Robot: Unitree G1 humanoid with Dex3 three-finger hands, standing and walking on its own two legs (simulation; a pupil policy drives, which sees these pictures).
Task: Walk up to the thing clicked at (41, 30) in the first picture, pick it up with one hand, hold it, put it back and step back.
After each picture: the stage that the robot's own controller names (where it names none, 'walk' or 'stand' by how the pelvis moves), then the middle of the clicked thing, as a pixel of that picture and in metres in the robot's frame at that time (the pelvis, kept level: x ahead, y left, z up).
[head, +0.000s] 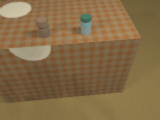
stand; (43, 27) +0.82 +0.30 -0.08
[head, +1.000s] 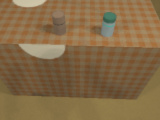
walk; (59, 23) +0.73 +0.22 -0.05
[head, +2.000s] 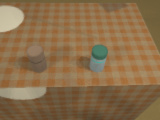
stand; (37, 59) +0.48 +0.24 -0.06
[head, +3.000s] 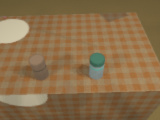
stand; (39, 67) +0.49 +0.25 -0.08
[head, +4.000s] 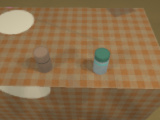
stand; (43, 60) +0.51 +0.23 -0.07
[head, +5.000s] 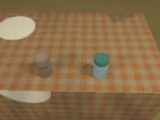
stand; (43, 64) +0.50 +0.23 -0.08
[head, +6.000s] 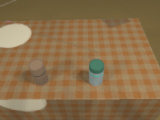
stand; (39, 72) +0.47 +0.25 -0.08
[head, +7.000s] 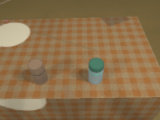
stand; (38, 71) +0.47 +0.26 -0.08
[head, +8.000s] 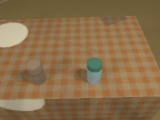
stand; (36, 72) +0.47 +0.26 -0.08
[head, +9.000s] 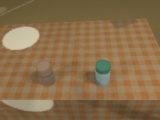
rise first; (46, 73) +0.47 +0.26 -0.08
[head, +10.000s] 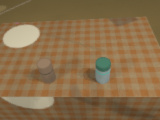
go down; (46, 71) +0.48 +0.25 -0.08
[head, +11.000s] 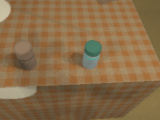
go down; (26, 56) +0.49 +0.23 -0.05
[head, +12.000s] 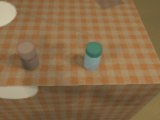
go down; (28, 56) +0.49 +0.24 -0.04
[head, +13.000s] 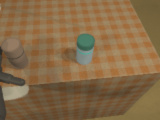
close in; (15, 54) +0.49 +0.26 -0.01
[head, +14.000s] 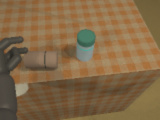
close; (41, 59) +0.46 +0.16 -0.02
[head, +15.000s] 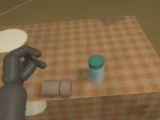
lift; (57, 88) +0.41 +0.16 -0.05
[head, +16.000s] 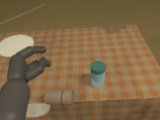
hold; (59, 96) +0.39 +0.16 -0.08
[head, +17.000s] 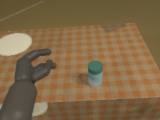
hold; out of the picture +0.22 +0.16 -0.56
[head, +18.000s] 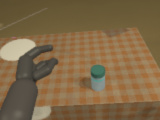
hold; out of the picture +0.31 +0.28 -0.74
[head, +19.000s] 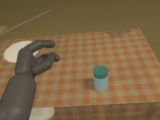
close; out of the picture +0.31 +0.28 -0.74
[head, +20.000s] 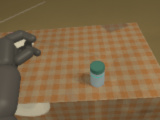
crouch; out of the picture +0.32 +0.28 -0.74
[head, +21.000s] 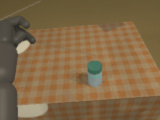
lower; out of the picture +0.31 +0.29 -0.74
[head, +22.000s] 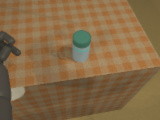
lower; out of the picture +0.31 +0.28 -0.67
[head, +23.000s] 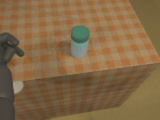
lower; out of the picture +0.33 +0.28 -0.67
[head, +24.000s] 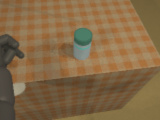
lower; out of the picture +0.32 +0.28 -0.67
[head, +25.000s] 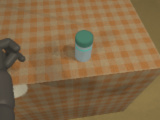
lower; out of the picture +0.31 +0.28 -0.67
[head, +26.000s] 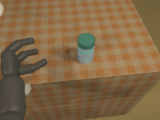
open; out of the picture +0.32 +0.28 -0.68
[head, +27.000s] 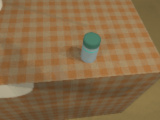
sink last; out of the picture +0.31 +0.26 -0.69
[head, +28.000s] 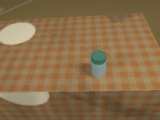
stand; out of the picture +0.32 +0.29 -0.70
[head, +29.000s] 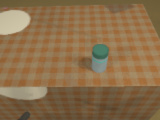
stand; out of the picture +0.31 +0.27 -0.70
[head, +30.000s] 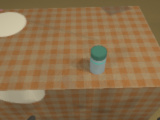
stand; out of the picture +0.30 +0.27 -0.69
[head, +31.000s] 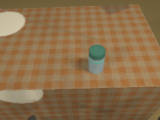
stand; out of the picture +0.30 +0.28 -0.69
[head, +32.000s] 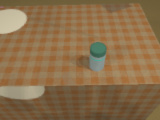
stand; out of the picture +0.31 +0.27 -0.69
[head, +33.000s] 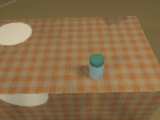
stand; out of the picture +0.32 +0.27 -0.75
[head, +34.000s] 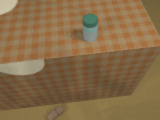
walk; (55, 113) +0.41 +0.28 -0.72
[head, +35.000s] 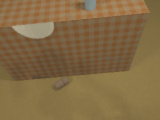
walk; (61, 83) +0.70 +0.29 -0.73
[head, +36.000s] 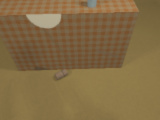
stand; (61, 74) +0.92 +0.27 -0.73
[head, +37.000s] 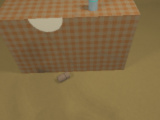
stand; (63, 77) +0.91 +0.27 -0.75
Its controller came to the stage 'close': yes
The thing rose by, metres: 0.01
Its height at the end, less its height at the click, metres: -0.67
